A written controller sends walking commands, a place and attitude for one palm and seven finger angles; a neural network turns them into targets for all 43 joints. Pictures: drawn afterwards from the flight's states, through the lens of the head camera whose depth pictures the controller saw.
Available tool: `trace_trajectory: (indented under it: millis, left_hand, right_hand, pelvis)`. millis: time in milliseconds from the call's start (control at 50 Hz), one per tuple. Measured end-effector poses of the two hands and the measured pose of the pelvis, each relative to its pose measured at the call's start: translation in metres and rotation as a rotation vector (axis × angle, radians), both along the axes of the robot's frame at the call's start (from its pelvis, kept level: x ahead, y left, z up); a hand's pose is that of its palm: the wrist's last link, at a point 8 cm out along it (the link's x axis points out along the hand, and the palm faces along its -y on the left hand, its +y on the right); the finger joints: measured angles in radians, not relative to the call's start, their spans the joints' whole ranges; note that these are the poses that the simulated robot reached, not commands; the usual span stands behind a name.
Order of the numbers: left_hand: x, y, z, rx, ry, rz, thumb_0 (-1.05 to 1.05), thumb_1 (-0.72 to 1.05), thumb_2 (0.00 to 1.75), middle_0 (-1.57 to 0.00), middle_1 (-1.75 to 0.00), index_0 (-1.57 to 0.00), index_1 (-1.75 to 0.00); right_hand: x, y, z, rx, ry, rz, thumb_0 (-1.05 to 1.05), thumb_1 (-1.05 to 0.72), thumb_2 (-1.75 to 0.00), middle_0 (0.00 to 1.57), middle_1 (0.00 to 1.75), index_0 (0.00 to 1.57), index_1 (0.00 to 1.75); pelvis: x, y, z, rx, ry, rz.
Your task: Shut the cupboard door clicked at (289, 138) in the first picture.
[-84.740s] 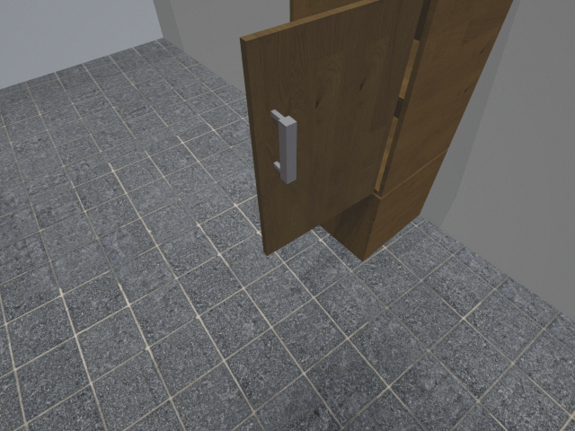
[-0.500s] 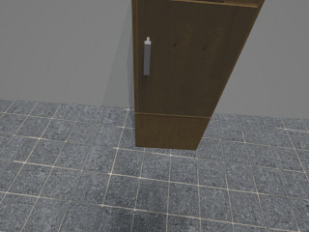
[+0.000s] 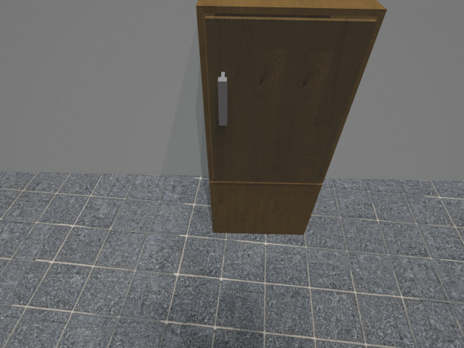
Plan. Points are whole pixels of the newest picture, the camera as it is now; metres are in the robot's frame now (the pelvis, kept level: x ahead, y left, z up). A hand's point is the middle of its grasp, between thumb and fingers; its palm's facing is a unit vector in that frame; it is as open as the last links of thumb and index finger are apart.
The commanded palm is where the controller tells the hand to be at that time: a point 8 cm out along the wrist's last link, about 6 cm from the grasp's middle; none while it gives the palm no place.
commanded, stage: let the arm hang, fingers relaxed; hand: left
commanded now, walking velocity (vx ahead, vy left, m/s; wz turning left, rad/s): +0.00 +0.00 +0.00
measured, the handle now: (223, 98) +0.76 +0.07 +0.04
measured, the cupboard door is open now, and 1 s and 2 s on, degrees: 0 0 0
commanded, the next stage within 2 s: look to check the result in 0.26 s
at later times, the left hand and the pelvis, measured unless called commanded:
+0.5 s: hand out of the picture -0.03 +0.16 -0.18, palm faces +0.04 -0.98 -0.17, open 7.4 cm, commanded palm none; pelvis +0.00 +0.00 +0.00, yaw +0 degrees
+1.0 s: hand out of the picture -0.01 +0.16 -0.18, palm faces +0.04 -0.99 -0.15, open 7.4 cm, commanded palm none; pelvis +0.02 +0.00 +0.00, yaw +0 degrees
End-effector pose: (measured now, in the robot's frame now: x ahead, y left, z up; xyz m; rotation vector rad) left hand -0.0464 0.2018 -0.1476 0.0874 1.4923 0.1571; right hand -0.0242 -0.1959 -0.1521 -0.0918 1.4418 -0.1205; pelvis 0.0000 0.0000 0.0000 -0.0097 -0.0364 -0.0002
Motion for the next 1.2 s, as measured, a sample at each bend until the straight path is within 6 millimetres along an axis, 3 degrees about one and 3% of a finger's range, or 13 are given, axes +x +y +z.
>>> trace_trajectory:
  millis: [180, 400, 620, 920, 1200]
  left_hand:
    - [0.023, -0.008, -0.005, -0.029, -0.061, -0.014, 0.0, 0.91, 0.9, -0.2, -0.3, -0.2, -0.3]
    - [0.016, 0.006, -0.001, 0.002, -0.024, -0.009, 0.0, 0.91, 0.9, -0.2, -0.3, -0.2, -0.3]
    - [0.01, 0.013, 0.003, 0.023, 0.009, -0.009, 0.01, 0.91, 0.9, -0.2, -0.3, -0.2, -0.3]
    - [0.029, 0.004, 0.0, 0.002, -0.02, -0.015, 0.01, 0.91, 0.9, -0.2, -0.3, -0.2, -0.3]
    - [0.04, 0.005, 0.001, 0.007, -0.026, -0.018, 0.0, 0.91, 0.9, -0.2, -0.3, -0.2, -0.3]
  right_hand:
    - [-0.001, -0.008, 0.005, -0.032, -0.012, -0.013, 0.01, -0.91, -0.9, 0.2, 0.29, 0.2, 0.3]
    - [-0.004, -0.012, 0.006, -0.041, 0.014, -0.012, 0.0, -0.91, -0.9, 0.2, 0.29, 0.2, 0.3]
    - [0.008, -0.011, 0.005, -0.03, 0.005, -0.002, 0.0, -0.91, -0.9, 0.2, 0.29, 0.2, 0.3]
    - [0.026, -0.016, 0.007, -0.045, -0.016, 0.009, 0.0, -0.91, -0.9, 0.2, 0.29, 0.2, 0.3]
    - [0.03, -0.016, 0.007, -0.043, -0.006, 0.007, 0.0, -0.91, -0.9, 0.2, 0.29, 0.2, 0.3]
  pelvis:
    - [0.0, 0.001, 0.0, 0.001, 0.004, -0.002]
    - [0.003, 0.001, 0.001, -0.001, 0.006, 0.001]
    - [0.007, 0.001, 0.001, 0.002, 0.005, -0.001]
    - [0.016, 0.0, 0.002, 0.004, 0.005, -0.002]
    - [0.023, -0.001, 0.003, 0.005, 0.004, -0.002]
